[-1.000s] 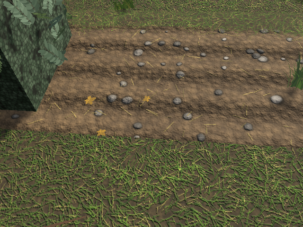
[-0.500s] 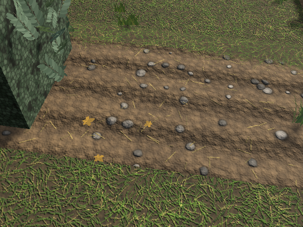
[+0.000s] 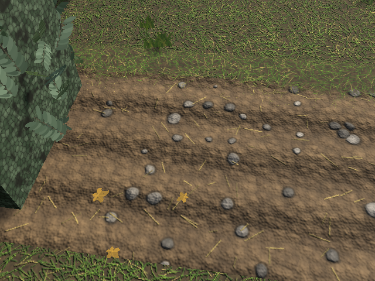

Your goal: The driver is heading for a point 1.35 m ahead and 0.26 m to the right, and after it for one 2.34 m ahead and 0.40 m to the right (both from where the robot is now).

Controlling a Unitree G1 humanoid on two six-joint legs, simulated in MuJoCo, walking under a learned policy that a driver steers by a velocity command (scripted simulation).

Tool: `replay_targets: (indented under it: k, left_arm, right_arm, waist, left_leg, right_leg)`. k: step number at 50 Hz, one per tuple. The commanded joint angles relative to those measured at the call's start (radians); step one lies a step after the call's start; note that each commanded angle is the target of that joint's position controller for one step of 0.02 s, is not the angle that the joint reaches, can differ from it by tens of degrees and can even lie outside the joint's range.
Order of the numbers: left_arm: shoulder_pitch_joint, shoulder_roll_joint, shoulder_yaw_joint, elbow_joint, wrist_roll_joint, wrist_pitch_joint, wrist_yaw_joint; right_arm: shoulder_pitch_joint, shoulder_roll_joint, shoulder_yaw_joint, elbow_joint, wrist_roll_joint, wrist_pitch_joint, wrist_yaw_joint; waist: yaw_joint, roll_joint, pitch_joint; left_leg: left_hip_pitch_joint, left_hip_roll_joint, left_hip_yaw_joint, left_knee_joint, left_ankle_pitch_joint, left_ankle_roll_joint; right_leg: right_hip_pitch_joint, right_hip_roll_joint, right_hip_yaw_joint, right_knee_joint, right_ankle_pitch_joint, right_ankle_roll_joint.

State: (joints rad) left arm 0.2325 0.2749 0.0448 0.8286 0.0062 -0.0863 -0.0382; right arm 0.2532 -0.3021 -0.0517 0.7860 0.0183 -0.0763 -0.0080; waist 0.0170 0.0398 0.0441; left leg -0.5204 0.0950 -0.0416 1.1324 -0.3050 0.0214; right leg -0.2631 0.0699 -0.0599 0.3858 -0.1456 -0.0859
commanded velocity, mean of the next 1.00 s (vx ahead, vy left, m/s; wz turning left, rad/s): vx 0.50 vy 0.00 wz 0.00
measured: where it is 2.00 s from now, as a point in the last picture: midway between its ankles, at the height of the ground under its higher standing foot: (206, 144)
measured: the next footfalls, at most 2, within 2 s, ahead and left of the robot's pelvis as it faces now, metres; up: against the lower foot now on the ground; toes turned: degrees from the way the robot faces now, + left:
left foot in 0.36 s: +0.39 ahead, +0.15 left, +0.00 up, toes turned +2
right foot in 0.88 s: +0.68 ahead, -0.10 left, +0.00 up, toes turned -2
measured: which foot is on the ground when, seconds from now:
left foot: up 0.00-0.34, down 0.36-0.90, up 0.92-1.00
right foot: down 0.00-0.38, up 0.40-0.86, down 0.88-1.00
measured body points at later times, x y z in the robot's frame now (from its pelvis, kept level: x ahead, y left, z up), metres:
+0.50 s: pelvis +0.29 +0.06 -0.01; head +0.32 +0.07 +0.44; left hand +0.35 +0.34 -0.14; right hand +0.43 -0.20 -0.10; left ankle +0.35 +0.15 -0.74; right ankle +0.20 -0.08 -0.65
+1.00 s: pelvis +0.57 -0.01 -0.01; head +0.60 -0.02 +0.44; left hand +0.72 +0.26 -0.11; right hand +0.62 -0.29 -0.14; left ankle +0.44 +0.14 -0.65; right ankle +0.63 -0.09 -0.74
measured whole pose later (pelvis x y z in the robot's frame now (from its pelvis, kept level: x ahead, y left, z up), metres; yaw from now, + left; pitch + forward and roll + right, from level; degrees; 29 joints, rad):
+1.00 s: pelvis +0.57 -0.01 -0.01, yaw -1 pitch +2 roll +1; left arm 0.15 0.27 0.04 0.78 0.00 -0.08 -0.03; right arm 0.31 -0.30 -0.05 0.87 0.02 -0.08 0.00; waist -0.02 0.02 0.03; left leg -0.33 0.02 -0.03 1.12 -0.43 0.03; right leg -0.39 0.02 -0.05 0.52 -0.16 -0.06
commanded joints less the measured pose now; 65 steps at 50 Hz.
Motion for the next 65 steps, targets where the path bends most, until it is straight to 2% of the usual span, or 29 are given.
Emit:
replay_targets:
  k: [1, 7, 12, 15, 16, 17, 18, 19, 20, 21, 22, 23, 24, 28, 34, 39, 42, 43, 44, 45, 46, 47, 48, 49, 51, 53, 56, 61, 65]
  left_arm:
    - [-0.032, 0.127, 0.029, -0.051, -0.005, -0.029, 0.007]
    - [0.059, 0.163, 0.034, -0.014, -0.016, -0.013, 0.028]
    - [0.16, 0.18, 0.037, 0.031, -0.024, 0.016, 0.032]
    - [0.161, 0.195, 0.044, 0.043, -0.026, 0.034, 0.041]
    - [0.144, 0.206, 0.047, 0.04, -0.026, 0.037, 0.044]
    - [0.119, 0.206, 0.046, 0.035, -0.025, 0.043, 0.046]
    - [0.113, 0.176, 0.032, 0.019, -0.015, 0.043, 0.049]
    - [0.197, 0.083, 0.003, -0.015, -0.005, 0.026, 0.045]
    - [0.217, 0.067, -0.006, 0.002, -0.011, 0.003, 0.037]
    - [0.143, 0.163, 0.019, -0.018, -0.037, -0.013, 0.028]
    - [0.062, 0.166, 0.019, -0.042, -0.05, -0.022, 0.024]
    - [0.023, 0.151, 0.018, -0.051, -0.039, -0.022, 0.027]
    - [0.024, 0.149, 0.026, -0.047, -0.026, -0.013, 0.031]
    - [0.052, 0.091, 0.017, -0.04, -0.015, 0.026, 0.037]
    - [-0.159, 0.057, 0.003, -0.099, -0.011, 0.01, 0.025]
    - [-0.277, 0.073, 0.003, -0.15, -0.021, -0.001, 0.002]
    - [-0.226, 0.105, 0.015, -0.147, -0.02, -0.008, -0.008]
    - [-0.136, 0.127, 0.029, -0.122, -0.017, -0.009, -0.005]
    - [0.022, 0.177, 0.055, -0.074, -0.014, -0.009, 0.004]
    - [0.195, 0.256, 0.075, -0.047, -0.007, -0.003, 0.015]
    - [0.205, 0.301, 0.081, -0.031, -0.006, 0.001, 0.008]
    - [0.182, 0.198, 0.056, -0.047, -0.021, 0.0, 0.006]
    - [0.115, 0.164, 0.044, -0.057, -0.019, -0.001, 0.01]
    - [0.05, 0.15, 0.038, -0.068, -0.011, -0.001, 0.01]
    - [-0.01, 0.107, 0.026, -0.075, 0.006, -0.006, 0.009]
    - [-0.008, 0.108, 0.029, -0.064, -0.001, -0.017, 0.009]
    - [0.023, 0.139, 0.038, -0.037, -0.006, -0.021, 0.02]
    - [0.088, 0.156, 0.04, -0.001, -0.015, -0.007, 0.036]
    - [0.176, 0.163, 0.042, 0.043, -0.026, 0.014, 0.039]
  right_arm:
    - [0.045, -0.065, -0.019, -0.053, -0.012, 0.01, -0.008]
    - [-0.162, -0.029, -0.002, -0.108, -0.014, -0.01, 0.008]
    - [-0.308, -0.03, 0.005, -0.164, 0.0, -0.024, 0.04]
    - [-0.292, -0.055, -0.003, -0.176, -0.001, -0.029, 0.056]
    - [-0.238, -0.077, -0.012, -0.164, -0.002, -0.03, 0.055]
    - [-0.117, -0.108, -0.031, -0.13, -0.005, -0.03, 0.051]
    - [0.051, -0.161, -0.053, -0.085, -0.012, -0.028, 0.04]
    - [0.173, -0.257, -0.076, -0.069, -0.035, -0.023, 0.031]
    - [0.2, -0.211, -0.065, -0.057, -0.017, -0.017, 0.033]
    - [0.144, -0.152, -0.043, -0.064, -0.007, -0.015, 0.032]
    - [0.08, -0.127, -0.035, -0.075, -0.009, -0.012, 0.028]
    - [0.021, -0.109, -0.029, -0.075, -0.017, -0.012, 0.032]
    - [-0.016, -0.078, -0.02, -0.081, -0.024, -0.018, 0.035]
    - [-0.033, -0.097, -0.027, -0.057, -0.019, -0.038, 0.037]
    - [0.041, -0.135, -0.036, -0.007, -0.01, -0.025, 0.014]
    - [0.118, -0.157, -0.045, 0.046, 0.003, -0.003, 0.009]
    - [0.102, -0.173, -0.052, 0.058, 0.006, 0.013, 0.001]
    - [0.08, -0.173, -0.051, 0.056, 0.006, 0.019, -0.002]
    - [0.086, -0.142, -0.039, 0.053, -0.001, 0.023, -0.004]
    - [0.11, -0.083, -0.013, 0.027, -0.031, 0.021, -0.007]
    - [0.234, 0.012, 0.012, 0.02, -0.014, -0.002, 0.004]
    - [0.152, -0.105, -0.012, 0.03, 0.007, -0.021, 0.011]
    - [0.059, -0.14, -0.023, 0.001, 0.024, -0.033, 0.016]
    - [0.014, -0.127, -0.021, -0.006, 0.017, -0.035, 0.01]
    - [0.015, -0.105, -0.026, -0.004, -0.003, -0.022, 0.008]
    - [0.041, -0.071, -0.021, 0.005, -0.005, -0.002, 0.005]
    - [-0.039, -0.057, -0.017, -0.024, -0.016, 0.009, 0.0]
    - [-0.196, -0.021, -0.003, -0.063, -0.012, -0.005, 0.016]
    - [-0.32, -0.025, 0.0, -0.111, -0.004, -0.018, 0.037]
  waist:
    - [-0.037, -0.099, -0.043]
    - [0.033, -0.073, 0.003]
    - [0.084, -0.077, 0.035]
    - [0.048, -0.105, 0.01]
    - [0.012, -0.122, -0.027]
    - [-0.06, -0.119, -0.103]
    - [-0.131, -0.096, -0.229]
    - [-0.121, 0.085, -0.389]
    - [-0.121, 0.222, -0.476]
    - [-0.13, 0.139, -0.339]
    - [-0.111, 0.079, -0.215]
    - [-0.077, 0.013, -0.128]
    - [-0.044, 0.017, -0.092]
    - [0.007, 0.034, -0.055]
    - [-0.058, 0.016, -0.004]
    - [-0.092, 0.023, 0.024]
    - [-0.046, 0.046, -0.009]
    - [0.01, 0.045, -0.061]
    - [0.074, 0.021, -0.169]
    - [0.12, -0.128, -0.327]
    - [0.042, -0.385, -0.418]
    - [0.09, -0.243, -0.348]
    - [0.082, -0.19, -0.215]
    - [0.051, -0.105, -0.147]
    - [-0.004, -0.118, -0.091]
    - [-0.027, -0.121, -0.085]
    - [-0.019, -0.092, -0.04]
    - [0.035, -0.091, -0.004]
    - [0.072, -0.086, 0.032]
  left_leg:
    - [-0.098, 0.07, -0.034, -0.059, 0.09, -0.024]
    - [-0.125, 0.035, 0.015, -0.433, 0.404, -0.041]
    - [-0.159, -0.008, 0.035, -0.586, 0.379, -0.018]
    - [-0.113, -0.036, 0.041, -0.632, 0.26, 0.023]
    - [-0.025, -0.063, 0.062, -0.64, 0.226, 0.041]
    - [0.149, -0.096, 0.092, -0.67, 0.246, 0.068]
    - [0.43, -0.043, 0.044, -0.632, 0.294, 0.112]
    - [0.837, 0.211, -0.351, -0.624, 0.215, 0.243]
    - [0.954, 0.314, -0.689, -0.772, 0.111, 0.326]
    - [0.865, 0.282, -0.593, -0.802, 0.028, 0.279]
    - [0.717, 0.241, -0.444, -0.823, 0.067, 0.246]
    - [0.57, 0.198, -0.349, -0.861, 0.141, 0.228]
    - [0.473, 0.163, -0.282, -0.894, 0.213, 0.212]
    - [0.335, 0.128, -0.155, -0.989, 0.33, 0.233]
    - [0.356, 0.074, -0.016, -1.014, 0.337, 0.184]
    - [0.506, 0.144, -0.041, -0.954, 0.32, 0.172]
    - [0.576, 0.169, -0.05, -0.862, 0.479, 0.144]
    - [0.568, 0.14, -0.02, -0.756, 0.634, 0.124]
    - [0.495, 0.084, 0.023, -0.563, 0.673, 0.094]
    - [0.287, 0.011, 0.076, -0.226, 0.356, 0.052]
    - [-0.093, -0.166, 0.013, 0.059, -0.27, 0.001]
    - [-0.209, -0.107, -0.09, 0.157, -0.281, 0.011]
    - [-0.259, -0.059, -0.065, 0.151, -0.184, 0.026]
    - [-0.224, -0.009, -0.037, 0.107, -0.091, 0.023]
    - [-0.128, 0.041, -0.038, 0.024, 0.006, 0.012]
    - [-0.088, 0.051, -0.029, -0.026, 0.035, -0.004]
    - [-0.159, 0.058, -0.019, -0.155, 0.146, -0.036]
    - [-0.128, 0.02, 0.023, -0.457, 0.388, -0.038]
    - [-0.135, -0.016, 0.024, -0.583, 0.374, -0.029]
  right_leg:
    - [0.058, -0.282, 0.271, -0.264, 0.09, -0.177]
    - [0.116, -0.227, 0.135, -0.273, 0.187, -0.124]
    - [0.279, -0.287, 0.149, -0.212, 0.214, -0.122]
    - [0.373, -0.325, 0.161, -0.128, 0.361, -0.097]
    - [0.38, -0.318, 0.151, -0.066, 0.512, -0.085]
    - [0.357, -0.282, 0.117, 0.074, 0.658, -0.063]
    - [0.225, -0.234, 0.082, 0.286, 0.594, -0.032]
    - [-0.159, -0.101, 0.029, 0.667, 0.213, 0.035]
    - [-0.37, -0.003, 0.133, 0.872, -0.411, 0.055]
    - [-0.476, -0.069, 0.187, 0.946, -0.396, 0.045]
    - [-0.493, -0.121, 0.152, 0.922, -0.314, 0.039]
    - [-0.469, -0.16, 0.129, 0.851, -0.24, 0.042]
    - [-0.414, -0.192, 0.134, 0.79, -0.191, 0.047]
    - [-0.352, -0.215, 0.12, 0.675, -0.092, 0.088]
    - [-0.349, -0.182, 0.079, 0.295, 0.228, 0.106]
    - [-0.37, -0.153, 0.082, 0.158, 0.189, 0.073]
    - [-0.281, -0.125, 0.062, 0.119, 0.076, 0.031]
    - [-0.149, -0.093, 0.029, 0.091, 0.072, 0.009]
    - [0.086, -0.094, 0.03, 0.103, 0.095, -0.023]
    - [0.382, -0.298, 0.268, 0.132, 0.134, -0.089]
    - [0.648, -0.461, 0.742, -0.016, -0.114, -0.244]
    - [0.606, -0.435, 0.745, -0.078, -0.257, -0.211]
    - [0.483, -0.406, 0.599, -0.095, -0.224, -0.169]
    - [0.35, -0.369, 0.499, -0.115, -0.119, -0.15]
    - [0.184, -0.315, 0.378, -0.169, 0.041, -0.141]
    - [0.129, -0.298, 0.311, -0.214, 0.118, -0.155]
    - [0.12, -0.292, 0.237, -0.254, 0.201, -0.163]
    - [0.145, -0.243, 0.127, -0.269, 0.202, -0.116]
    - [0.241, -0.284, 0.167, -0.218, 0.198, -0.118]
